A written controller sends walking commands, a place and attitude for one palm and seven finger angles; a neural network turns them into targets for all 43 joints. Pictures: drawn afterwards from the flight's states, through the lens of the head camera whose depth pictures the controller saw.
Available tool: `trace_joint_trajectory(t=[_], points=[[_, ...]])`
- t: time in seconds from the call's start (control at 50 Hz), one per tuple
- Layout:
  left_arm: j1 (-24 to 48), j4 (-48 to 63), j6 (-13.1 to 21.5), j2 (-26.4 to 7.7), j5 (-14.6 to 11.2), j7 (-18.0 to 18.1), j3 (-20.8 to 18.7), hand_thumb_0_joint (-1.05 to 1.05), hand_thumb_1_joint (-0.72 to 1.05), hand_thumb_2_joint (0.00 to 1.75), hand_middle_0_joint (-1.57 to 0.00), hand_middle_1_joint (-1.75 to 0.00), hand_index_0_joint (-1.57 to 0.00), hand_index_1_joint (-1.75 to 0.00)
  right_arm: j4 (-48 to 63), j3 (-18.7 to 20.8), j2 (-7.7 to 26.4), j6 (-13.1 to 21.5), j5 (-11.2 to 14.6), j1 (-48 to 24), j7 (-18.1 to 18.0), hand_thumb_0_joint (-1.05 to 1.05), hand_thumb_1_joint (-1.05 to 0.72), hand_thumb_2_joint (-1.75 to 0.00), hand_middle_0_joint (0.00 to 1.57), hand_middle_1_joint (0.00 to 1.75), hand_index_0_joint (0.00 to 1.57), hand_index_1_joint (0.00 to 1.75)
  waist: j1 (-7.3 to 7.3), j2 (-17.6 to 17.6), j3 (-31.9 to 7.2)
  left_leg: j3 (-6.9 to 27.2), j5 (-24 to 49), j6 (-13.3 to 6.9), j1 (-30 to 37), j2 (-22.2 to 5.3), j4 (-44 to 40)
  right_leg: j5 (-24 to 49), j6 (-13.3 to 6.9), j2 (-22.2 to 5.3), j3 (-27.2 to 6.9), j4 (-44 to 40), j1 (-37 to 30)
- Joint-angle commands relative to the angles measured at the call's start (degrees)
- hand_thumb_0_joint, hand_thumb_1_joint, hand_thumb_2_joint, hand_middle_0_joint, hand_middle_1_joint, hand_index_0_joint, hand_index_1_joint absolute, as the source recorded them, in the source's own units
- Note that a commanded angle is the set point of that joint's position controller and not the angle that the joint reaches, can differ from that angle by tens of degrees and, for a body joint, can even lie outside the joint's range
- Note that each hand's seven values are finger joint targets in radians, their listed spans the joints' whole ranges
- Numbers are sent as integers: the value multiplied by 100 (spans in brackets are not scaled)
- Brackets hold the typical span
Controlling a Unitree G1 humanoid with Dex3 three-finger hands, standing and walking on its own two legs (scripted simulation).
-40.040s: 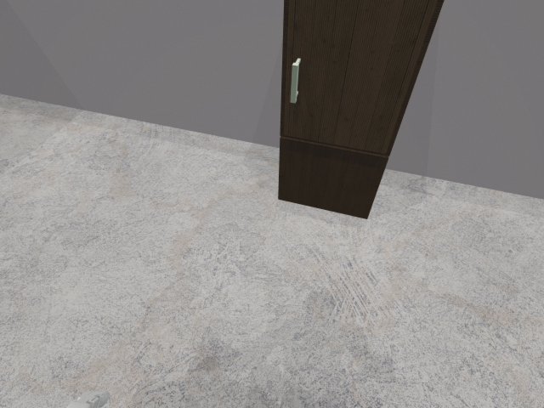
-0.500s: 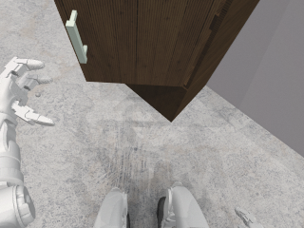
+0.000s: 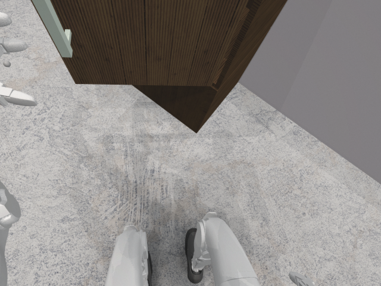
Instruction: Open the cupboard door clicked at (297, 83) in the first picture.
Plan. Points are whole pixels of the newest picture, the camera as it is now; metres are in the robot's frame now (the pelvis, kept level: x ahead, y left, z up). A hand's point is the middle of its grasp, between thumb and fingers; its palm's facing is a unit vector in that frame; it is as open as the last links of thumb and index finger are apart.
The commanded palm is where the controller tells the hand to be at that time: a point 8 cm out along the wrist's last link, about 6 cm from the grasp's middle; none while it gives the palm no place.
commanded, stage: move the hooked fingers beside the handle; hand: left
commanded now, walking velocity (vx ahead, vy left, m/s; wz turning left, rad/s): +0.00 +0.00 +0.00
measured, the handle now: (56, 19) +0.62 +0.22 +0.05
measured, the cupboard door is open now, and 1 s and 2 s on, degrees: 41 41 41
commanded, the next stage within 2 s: slide the fingers in behind the handle in 1.10 s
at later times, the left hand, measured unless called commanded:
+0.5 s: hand (13, 37) +0.57 +0.29 +0.04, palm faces +0.00 -1.00 -0.04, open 14.0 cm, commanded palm +0.56 +0.30 +0.05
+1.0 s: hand (11, 39) +0.57 +0.29 +0.05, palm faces +0.01 -1.00 -0.03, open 14.0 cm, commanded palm +0.56 +0.30 +0.05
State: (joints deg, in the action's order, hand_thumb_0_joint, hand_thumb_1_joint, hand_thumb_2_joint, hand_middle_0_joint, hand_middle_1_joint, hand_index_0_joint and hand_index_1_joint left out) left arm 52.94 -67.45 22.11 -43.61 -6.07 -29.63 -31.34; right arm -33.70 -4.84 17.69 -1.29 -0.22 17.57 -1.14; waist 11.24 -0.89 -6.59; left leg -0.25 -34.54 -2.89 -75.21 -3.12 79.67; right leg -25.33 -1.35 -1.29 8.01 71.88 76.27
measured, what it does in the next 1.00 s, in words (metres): stands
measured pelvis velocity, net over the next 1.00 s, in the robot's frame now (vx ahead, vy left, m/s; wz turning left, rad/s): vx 0.02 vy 0.01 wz -0.03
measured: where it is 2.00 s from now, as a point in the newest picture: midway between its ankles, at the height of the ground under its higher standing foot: (170, 275)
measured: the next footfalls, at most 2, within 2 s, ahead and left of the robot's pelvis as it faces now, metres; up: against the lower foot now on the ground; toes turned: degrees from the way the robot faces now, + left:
none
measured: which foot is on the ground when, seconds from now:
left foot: down 0.00-1.00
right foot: down 0.00-1.00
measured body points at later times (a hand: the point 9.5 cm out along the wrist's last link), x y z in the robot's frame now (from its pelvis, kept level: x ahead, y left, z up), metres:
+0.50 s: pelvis +0.00 +0.01 -0.01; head +0.23 +0.06 +0.38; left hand +0.57 +0.34 +0.05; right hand -0.02 -0.25 -0.09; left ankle +0.01 +0.09 -0.60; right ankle +0.07 -0.12 -0.60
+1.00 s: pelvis +0.02 +0.01 +0.00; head +0.23 +0.07 +0.39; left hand +0.56 +0.34 +0.05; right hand +0.02 -0.26 -0.08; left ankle +0.01 +0.09 -0.60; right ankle +0.07 -0.12 -0.60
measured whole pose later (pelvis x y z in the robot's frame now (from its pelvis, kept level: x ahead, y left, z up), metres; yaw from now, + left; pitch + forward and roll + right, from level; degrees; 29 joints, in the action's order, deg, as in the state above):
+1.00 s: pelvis +0.02 +0.01 +0.00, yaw -2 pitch +33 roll -8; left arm 59.9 -68.6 19.0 -49.2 -1.8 -27.0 -32.1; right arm -31.3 -6.2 16.6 -6.3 -1.5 19.1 0.4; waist 15.1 -1.4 -6.1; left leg 1.0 -35.7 -3.3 -77.9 -3.8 79.9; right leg -25.4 -0.6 -0.2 8.9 69.9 77.8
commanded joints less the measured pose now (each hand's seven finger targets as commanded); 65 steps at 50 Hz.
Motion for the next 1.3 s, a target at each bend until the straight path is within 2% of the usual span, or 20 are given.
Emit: trace_joint_trajectory(t=[0.0,0.06,0.1,0.16,0.28,0.34,0.4,0.46,0.64,0.7,0.82,0.92,0.96,1.0,1.08,1.12,1.16,1.22,1.24,1.28], points=[[2442,999,240,-2102,0,38,-212,0,-50,30,-30,-120,-30,-120,253,382,1242,-22,-40,1126,-104,0,-90,-90,20,30,20,30,77,-1379,-3256,636,2666,130,2214,103,-955,1025,15,290,-492,-577,-1560],[2643,1096,224,-2278,71,67,-278,0,-50,30,-30,-120,-30,-120,260,366,1263,-89,-63,1233,-78,0,-90,-90,20,30,20,30,90,-1621,-3551,703,2963,189,2458,68,-908,1104,3,309,-452,-521,-1441],[2810,856,124,-2340,123,91,-257,0,-50,30,-30,-120,-30,-120,240,331,1269,-134,-68,1260,-81,0,-90,-90,20,30,20,30,217,-1472,-3275,712,2807,158,2251,56,-875,1057,24,318,-433,-536,-1352],[3078,909,63,-2489,230,121,-238,0,-50,30,-30,-120,-30,-120,249,297,1298,-189,-91,1372,-77,0,-90,-90,20,30,20,30,261,-1688,-3494,764,2909,178,2361,43,-840,1056,11,326,-409,-486,-1251],[3660,660,-94,-2727,466,225,-131,0,-50,30,-30,-120,-30,-120,225,206,1309,-294,-150,1532,-77,0,-90,-90,20,30,20,30,479,-1869,-3412,847,2959,196,2295,21,-740,1048,16,329,-343,-427,-997],[3109,623,-149,-2779,464,176,-288,0,-50,30,-30,-120,-30,-120,306,214,1292,-374,-168,1626,-27,0,-90,-90,20,30,20,30,317,-2036,-3639,894,3518,259,2599,-13,-748,1233,-14,348,-299,-392,-1025],[3029,755,-232,-2689,430,118,-235,0,-50,30,-30,-120,-30,-120,338,220,1275,-467,-164,1608,3,0,-90,-90,20,30,20,30,337,-1903,-3502,860,3407,225,2509,-46,-783,1243,22,372,-305,-461,-1093],[2988,1174,-172,-2876,344,132,-490,0,-50,30,-30,-120,-30,-120,350,261,1284,-502,-164,1659,25,0,-90,-90,20,30,20,30,259,-1984,-3803,904,3634,246,2751,-72,-810,1324,18,380,-310,-463,-1171],[2853,1381,-91,-2363,282,217,-288,0,-50,30,-30,-120,-30,-120,180,338,1193,-512,-162,1702,97,0,-90,-90,20,30,20,30,287,-2199,-3594,1006,4123,343,3374,-114,-946,1328,2,389,-280,-639,-933],[2732,1077,-162,-2134,260,218,-143,0,-50,30,-30,-120,-30,-120,171,322,1183,-528,-162,1673,88,0,-90,-90,20,30,20,30,352,-1891,-3248,955,3840,300,3100,-93,-990,1266,19,406,-254,-706,-992],[2875,1038,-19,-2100,253,282,-70,0,-50,30,-30,-120,-30,-120,222,309,1164,-514,-161,1565,59,0,-90,-90,20,30,20,30,401,-1822,-3116,832,3580,250,2801,-47,-946,1323,16,412,-310,-694,-1132],[2824,1102,91,-2270,239,261,-213,0,-50,30,-30,-120,-30,-120,265,315,1175,-522,-170,1537,60,0,-90,-90,20,30,20,30,336,-1831,-3443,794,3785,232,2788,-28,-843,1556,12,403,-349,-615,-1365],[2577,1079,86,-2335,272,217,-266,0,-50,30,-30,-120,-30,-120,297,313,1176,-537,-155,1532,76,0,-90,-90,20,30,20,30,213,-2010,-3525,818,4037,288,2961,-38,-874,1567,-8,396,-339,-585,-1355],[2683,1173,63,-2198,207,193,-195,0,-50,30,-30,-120,-30,-120,299,325,1166,-551,-150,1489,81,0,-90,-90,20,30,20,30,275,-1850,-3477,796,3892,244,2883,-40,-854,1574,18,403,-350,-619,-1382],[2665,1423,84,-2389,145,181,-402,0,-50,30,-30,-120,-30,-120,289,347,1179,-543,-142,1490,90,0,-90,-90,20,30,20,30,202,-1908,-3750,817,3959,261,2999,-42,-855,1610,15,404,-363,-610,-1467],[2649,1321,65,-2348,149,183,-369,0,-50,30,-30,-120,-30,-120,278,336,1159,-535,-128,1464,80,0,-90,-90,20,30,20,30,237,-1744,-3548,766,3687,200,2751,-24,-875,1592,23,409,-375,-632,-1577],[2685,1293,67,-2219,158,163,-261,0,-50,30,-30,-120,-30,-120,233,336,1165,-518,-128,1486,90,0,-90,-90,20,30,20,30,266,-1908,-3491,798,3726,233,2902,-41,-884,1475,14,408,-363,-654,-1340],[2751,1078,13,-2108,152,150,-125,0,-50,30,-30,-120,-30,-120,219,311,1165,-498,-118,1442,68,0,-90,-90,20,30,20,30,354,-1612,-3257,737,3212,153,2503,0,-881,1338,26,410,-384,-688,-1433],[2872,1117,38,-1975,138,143,-5,0,-50,30,-30,-120,-30,-120,210,307,1142,-475,-119,1435,68,0,-90,-90,20,30,20,30,381,-1826,-3212,758,3217,162,2594,-6,-890,1309,1,402,-383,-685,-1291],[2828,1055,40,-2138,145,176,-142,0,-50,30,-30,-120,-30,-120,197,308,1179,-468,-126,1479,57,0,-90,-90,20,30,20,30,344,-1718,-3349,786,3224,189,2612,-2,-893,1282,7,409,-358,-663,-1334]])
